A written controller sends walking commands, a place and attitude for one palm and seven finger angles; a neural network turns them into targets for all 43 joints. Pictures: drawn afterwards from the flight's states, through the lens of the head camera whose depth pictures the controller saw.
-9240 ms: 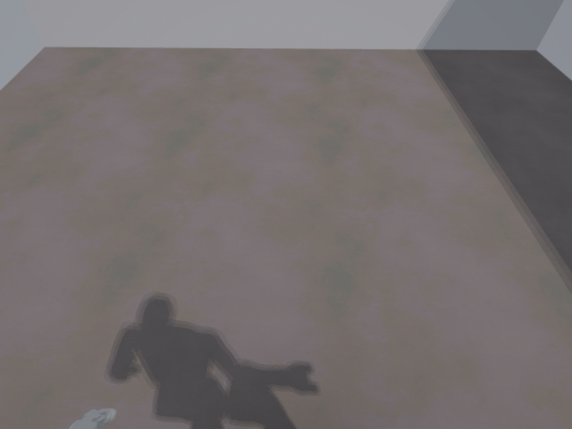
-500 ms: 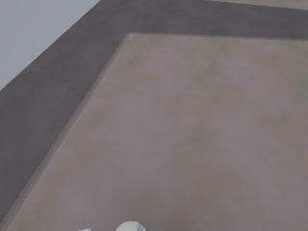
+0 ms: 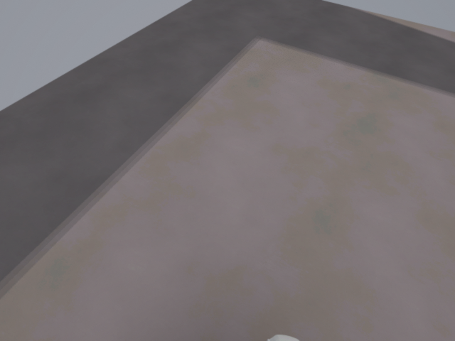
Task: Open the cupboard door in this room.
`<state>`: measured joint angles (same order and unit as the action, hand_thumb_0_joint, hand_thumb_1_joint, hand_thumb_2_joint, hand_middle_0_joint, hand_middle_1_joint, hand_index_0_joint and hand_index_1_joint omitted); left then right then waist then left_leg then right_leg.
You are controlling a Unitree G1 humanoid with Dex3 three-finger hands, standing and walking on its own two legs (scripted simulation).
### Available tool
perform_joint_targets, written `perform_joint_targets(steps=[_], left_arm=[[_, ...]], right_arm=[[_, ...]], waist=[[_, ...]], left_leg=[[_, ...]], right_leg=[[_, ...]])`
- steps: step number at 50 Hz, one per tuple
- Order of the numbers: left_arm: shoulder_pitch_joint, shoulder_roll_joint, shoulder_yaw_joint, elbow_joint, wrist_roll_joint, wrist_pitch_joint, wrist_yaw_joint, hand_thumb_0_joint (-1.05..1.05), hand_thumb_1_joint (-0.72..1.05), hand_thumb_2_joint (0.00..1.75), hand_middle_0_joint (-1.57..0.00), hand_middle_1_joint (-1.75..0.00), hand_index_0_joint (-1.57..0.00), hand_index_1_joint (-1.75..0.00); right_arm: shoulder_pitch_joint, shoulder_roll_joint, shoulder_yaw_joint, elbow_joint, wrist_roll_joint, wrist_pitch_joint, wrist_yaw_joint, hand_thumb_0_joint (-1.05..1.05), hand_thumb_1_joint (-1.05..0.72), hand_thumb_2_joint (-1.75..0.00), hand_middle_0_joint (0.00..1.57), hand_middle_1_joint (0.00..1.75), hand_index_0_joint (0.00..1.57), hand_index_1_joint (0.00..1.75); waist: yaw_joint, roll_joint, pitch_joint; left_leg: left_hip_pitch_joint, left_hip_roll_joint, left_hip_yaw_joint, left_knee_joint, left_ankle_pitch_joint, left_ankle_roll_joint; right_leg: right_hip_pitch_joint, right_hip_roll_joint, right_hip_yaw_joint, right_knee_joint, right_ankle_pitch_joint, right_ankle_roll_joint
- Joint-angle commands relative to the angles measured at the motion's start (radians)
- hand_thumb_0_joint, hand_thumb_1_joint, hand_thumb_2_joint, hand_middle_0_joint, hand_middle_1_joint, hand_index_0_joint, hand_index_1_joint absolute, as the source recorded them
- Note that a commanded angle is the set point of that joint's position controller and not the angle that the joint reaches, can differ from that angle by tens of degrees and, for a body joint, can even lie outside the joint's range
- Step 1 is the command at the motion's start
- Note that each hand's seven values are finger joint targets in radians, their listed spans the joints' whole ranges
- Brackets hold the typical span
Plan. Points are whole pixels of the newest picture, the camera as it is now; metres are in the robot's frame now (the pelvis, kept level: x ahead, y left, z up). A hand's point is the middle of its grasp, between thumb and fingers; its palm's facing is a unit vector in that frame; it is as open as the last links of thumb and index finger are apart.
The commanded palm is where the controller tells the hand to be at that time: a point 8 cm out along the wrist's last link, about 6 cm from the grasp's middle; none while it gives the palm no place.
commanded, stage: turn or walk to find it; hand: left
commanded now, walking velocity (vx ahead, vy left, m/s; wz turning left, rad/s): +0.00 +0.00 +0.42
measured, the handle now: out of the picture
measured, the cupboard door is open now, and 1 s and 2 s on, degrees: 0 0 0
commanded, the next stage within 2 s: stand and wait in 1.08 s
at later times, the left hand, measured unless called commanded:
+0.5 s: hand out of the picture -0.01 +0.16 -0.15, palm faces +0.25 -0.93 -0.25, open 7.4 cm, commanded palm none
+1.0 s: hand out of the picture -0.06 +0.20 -0.16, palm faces +0.45 -0.86 -0.25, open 7.4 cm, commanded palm none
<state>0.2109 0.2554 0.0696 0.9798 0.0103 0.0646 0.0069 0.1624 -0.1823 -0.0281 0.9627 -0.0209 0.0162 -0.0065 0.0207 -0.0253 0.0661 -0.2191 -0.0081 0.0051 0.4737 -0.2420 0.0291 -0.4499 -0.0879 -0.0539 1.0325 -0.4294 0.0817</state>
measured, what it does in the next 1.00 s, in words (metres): steps on the spot, turning left: right foot, then left foot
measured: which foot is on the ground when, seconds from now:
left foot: down 0.00-0.22, up 0.24-0.62, down 0.64-1.00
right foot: up 0.00-0.20, down 0.22-0.64, up 0.66-1.00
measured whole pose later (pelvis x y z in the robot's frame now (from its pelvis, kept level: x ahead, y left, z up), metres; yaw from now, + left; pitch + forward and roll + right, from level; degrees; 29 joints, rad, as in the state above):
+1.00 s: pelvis -0.06 -0.02 +0.00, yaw +25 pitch +0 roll +0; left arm 0.14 0.22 0.06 0.94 0.00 0.05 0.01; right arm 0.19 -0.19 -0.04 0.97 -0.03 0.03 0.00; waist -0.01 0.01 0.06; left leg -0.24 -0.03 -0.06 0.48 -0.23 0.01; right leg -0.37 -0.06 -0.03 0.82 -0.45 0.08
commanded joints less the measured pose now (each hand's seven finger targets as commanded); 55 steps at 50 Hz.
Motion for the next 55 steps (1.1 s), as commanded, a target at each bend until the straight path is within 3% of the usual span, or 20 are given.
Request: perform_joint_targets(steps=[1, 7, 9, 10, 11, 12, 14, 17, 26, 30, 31, 32, 33, 39, 48, 51, 52, 53, 54, 55], left_arm=[[-0.041, 0.048, 0.0, -0.098, 0.001, -0.031, 0.01, 0.0, 0.9, 0.9, -0.2, -0.3, -0.2, -0.3], [0.008, 0.042, -0.002, -0.107, -0.005, -0.046, 0.014, 0.0, 0.9, 0.9, -0.2, -0.3, -0.2, -0.3], [0.079, 0.071, 0.007, -0.093, -0.002, -0.062, 0.018, 0.0, 0.9, 0.9, -0.2, -0.3, -0.2, -0.3], [0.105, 0.141, 0.019, -0.091, 0.013, -0.072, 0.025, 0.0, 0.9, 0.9, -0.2, -0.3, -0.2, -0.3], [0.096, 0.208, 0.031, -0.106, 0.02, -0.072, 0.027, 0.0, 0.9, 0.9, -0.2, -0.3, -0.2, -0.3], [0.073, 0.192, 0.037, -0.121, 0.009, -0.074, 0.029, 0.0, 0.9, 0.9, -0.2, -0.3, -0.2, -0.3], [-0.04, 0.137, 0.023, -0.145, 0.009, -0.066, 0.03, 0.0, 0.9, 0.9, -0.2, -0.3, -0.2, -0.3], [-0.068, 0.099, 0.009, -0.15, 0.012, -0.074, 0.028, 0.0, 0.9, 0.9, -0.2, -0.3, -0.2, -0.3], [0.068, 0.166, 0.03, -0.078, 0.022, -0.064, 0.024, 0.0, 0.9, 0.9, -0.2, -0.3, -0.2, -0.3], [0.042, 0.157, 0.032, -0.066, 0.009, -0.053, 0.021, 0.0, 0.9, 0.9, -0.2, -0.3, -0.2, -0.3], [0.043, 0.121, 0.026, -0.08, 0.0, -0.045, 0.018, 0.0, 0.9, 0.9, -0.2, -0.3, -0.2, -0.3], [0.034, 0.052, 0.009, -0.119, -0.002, -0.04, 0.01, 0.0, 0.9, 0.9, -0.2, -0.3, -0.2, -0.3], [-0.038, 0.058, -0.003, -0.138, 0.008, -0.029, 0.014, 0.0, 0.9, 0.9, -0.2, -0.3, -0.2, -0.3], [-0.028, 0.06, 0.004, -0.075, 0.002, -0.036, 0.003, 0.0, 0.9, 0.9, -0.2, -0.3, -0.2, -0.3], [-0.063, 0.042, -0.006, -0.114, -0.005, -0.039, 0.012, 0.0, 0.9, 0.9, -0.2, -0.3, -0.2, -0.3], [0.028, 0.048, 0.0, -0.094, -0.007, -0.051, 0.015, 0.0, 0.9, 0.9, -0.2, -0.3, -0.2, -0.3], [0.069, 0.068, 0.005, -0.086, -0.003, -0.059, 0.017, 0.0, 0.9, 0.9, -0.2, -0.3, -0.2, -0.3], [0.09, 0.139, 0.016, -0.085, 0.011, -0.071, 0.025, 0.0, 0.9, 0.9, -0.2, -0.3, -0.2, -0.3], [0.089, 0.207, 0.03, -0.095, 0.019, -0.074, 0.027, 0.0, 0.9, 0.9, -0.2, -0.3, -0.2, -0.3], [0.069, 0.192, 0.033, -0.107, 0.007, -0.075, 0.03, 0.0, 0.9, 0.9, -0.2, -0.3, -0.2, -0.3]], right_arm=[[0.06, -0.221, -0.066, -0.049, 0.0, -0.006, -0.01, 0.0, -0.9, -0.9, 0.2, 0.3, 0.2, 0.3], [0.031, -0.22, -0.077, -0.071, -0.005, 0.007, -0.003, 0.0, -0.9, -0.9, 0.2, 0.3, 0.2, 0.3], [0.019, -0.195, -0.076, -0.079, 0.005, 0.007, 0.001, 0.0, -0.9, -0.9, 0.2, 0.3, 0.2, 0.3], [0.035, -0.138, -0.069, -0.091, 0.014, 0.005, 0.007, 0.0, -0.9, -0.9, 0.2, 0.3, 0.2, 0.3], [0.016, -0.106, -0.063, -0.122, 0.011, 0.007, 0.009, 0.0, -0.9, -0.9, 0.2, 0.3, 0.2, 0.3], [0.011, -0.156, -0.076, -0.113, -0.001, 0.024, 0.006, 0.0, -0.9, -0.9, 0.2, 0.3, 0.2, 0.3], [0.027, -0.15, -0.083, -0.077, -0.002, 0.041, 0.017, 0.0, -0.9, -0.9, 0.2, 0.3, 0.2, 0.3], [0.088, -0.13, -0.074, -0.045, -0.004, 0.046, 0.027, 0.0, -0.9, -0.9, 0.2, 0.3, 0.2, 0.3], [-0.005, -0.102, -0.047, -0.059, 0.012, 0.025, 0.022, 0.0, -0.9, -0.9, 0.2, 0.3, 0.2, 0.3], [0.098, -0.117, -0.046, -0.031, 0.012, 0.006, 0.014, 0.0, -0.9, -0.9, 0.2, 0.3, 0.2, 0.3], [0.129, -0.172, -0.057, -0.027, 0.009, -0.005, 0.015, 0.0, -0.9, -0.9, 0.2, 0.3, 0.2, 0.3], [0.145, -0.269, -0.078, -0.035, 0.0, -0.009, 0.011, 0.0, -0.9, -0.9, 0.2, 0.3, 0.2, 0.3], [0.173, -0.295, -0.082, -0.023, 0.002, -0.002, 0.006, 0.0, -0.9, -0.9, 0.2, 0.3, 0.2, 0.3], [0.058, -0.209, -0.055, -0.04, 0.003, -0.018, -0.017, 0.0, -0.9, -0.9, 0.2, 0.3, 0.2, 0.3], [0.061, -0.222, -0.072, -0.052, -0.006, 0.001, -0.009, 0.0, -0.9, -0.9, 0.2, 0.3, 0.2, 0.3], [0.026, -0.217, -0.078, -0.068, -0.001, 0.006, -0.005, 0.0, -0.9, -0.9, 0.2, 0.3, 0.2, 0.3], [0.02, -0.199, -0.076, -0.074, 0.005, 0.006, -0.002, 0.0, -0.9, -0.9, 0.2, 0.3, 0.2, 0.3], [0.04, -0.146, -0.071, -0.082, 0.014, 0.005, 0.005, 0.0, -0.9, -0.9, 0.2, 0.3, 0.2, 0.3], [0.029, -0.103, -0.063, -0.113, 0.011, 0.005, 0.007, 0.0, -0.9, -0.9, 0.2, 0.3, 0.2, 0.3], [0.022, -0.153, -0.074, -0.1, 0.0, 0.024, 0.002, 0.0, -0.9, -0.9, 0.2, 0.3, 0.2, 0.3]], waist=[[-0.05, 0.156, -0.081], [-0.027, 0.184, -0.104], [0.012, 0.116, -0.122], [0.021, -0.077, -0.141], [0.029, -0.265, -0.095], [0.032, -0.247, -0.091], [-0.026, -0.111, -0.001], [-0.045, -0.134, -0.016], [0.034, -0.179, -0.075], [-0.03, -0.126, -0.127], [-0.051, 0.035, -0.149], [-0.061, 0.321, -0.118], [-0.089, 0.282, -0.112], [-0.033, 0.165, -0.098], [-0.05, 0.189, -0.086], [-0.004, 0.178, -0.11], [0.014, 0.12, -0.124], [0.02, -0.068, -0.139], [0.027, -0.263, -0.103], [0.031, -0.261, -0.093]], left_leg=[[0.117, 0.253, -0.249, -0.133, 0.423, 0.144], [0.019, 0.209, -0.311, -0.078, 0.392, 0.122], [-0.108, 0.143, -0.28, 0.011, 0.255, 0.058], [-0.261, 0.045, -0.178, 0.167, 0.028, -0.005], [-0.369, -0.064, -0.058, 0.382, -0.315, -0.055], [-0.336, -0.016, -0.117, 0.553, -0.33, -0.047], [-0.325, 0.016, -0.104, 0.724, -0.214, -0.049], [-0.294, 0.029, -0.048, 0.736, -0.122, -0.077], [-0.194, 0.037, 0.052, 0.323, -0.243, -0.083], [0.038, 0.03, 0.079, -0.024, -0.014, -0.063], [0.158, 0.122, -0.047, -0.125, 0.082, -0.029], [0.224, 0.364, -0.347, -0.165, 0.366, 0.075], [0.144, 0.418, -0.365, -0.174, 0.388, 0.142], [0.154, 0.244, -0.183, -0.113, 0.583, 0.122], [0.08, 0.234, -0.303, -0.096, 0.474, 0.138], [-0.023, 0.189, -0.308, -0.041, 0.381, 0.1], [-0.085, 0.144, -0.284, 0.014, 0.278, 0.06], [-0.242, 0.052, -0.19, 0.161, 0.058, -0.003], [-0.368, -0.066, -0.06, 0.377, -0.316, -0.057], [-0.32, -0.014, -0.123, 0.536, -0.339, -0.049]], right_leg=[[-0.046, 0.004, 0.025, -0.078, -0.014, 0.005], [0.15, 0.056, 0.001, -0.394, 0.054, -0.016], [0.346, 0.025, 0.015, -0.631, 0.229, -0.023], [0.47, -0.158, 0.193, -0.725, 0.232, -0.076], [0.424, -0.368, 0.384, -0.766, 0.308, -0.195], [0.287, -0.389, 0.397, -0.801, 0.215, -0.244], [0.167, -0.297, 0.261, -0.801, 0.112, -0.222], [0.178, -0.219, 0.097, -0.767, 0.194, -0.185], [0.344, -0.275, 0.05, -0.672, 0.452, -0.229], [0.264, -0.245, -0.037, -0.511, 0.471, -0.142], [0.137, -0.178, -0.094, -0.364, 0.327, -0.083], [-0.114, -0.052, -0.132, -0.171, -0.088, -0.011], [-0.1, -0.041, -0.045, -0.047, -0.185, -0.015], [-0.09, -0.015, 0.023, 0.047, 0.011, 0.002], [0.059, 0.038, 0.016, -0.262, -0.027, -0.007], [0.235, 0.056, -0.003, -0.489, 0.137, -0.016], [0.337, 0.032, 0.011, -0.624, 0.23, -0.021], [0.473, -0.14, 0.181, -0.72, 0.243, -0.07], [0.453, -0.365, 0.389, -0.755, 0.35, -0.19], [0.302, -0.383, 0.396, -0.791, 0.267, -0.24]])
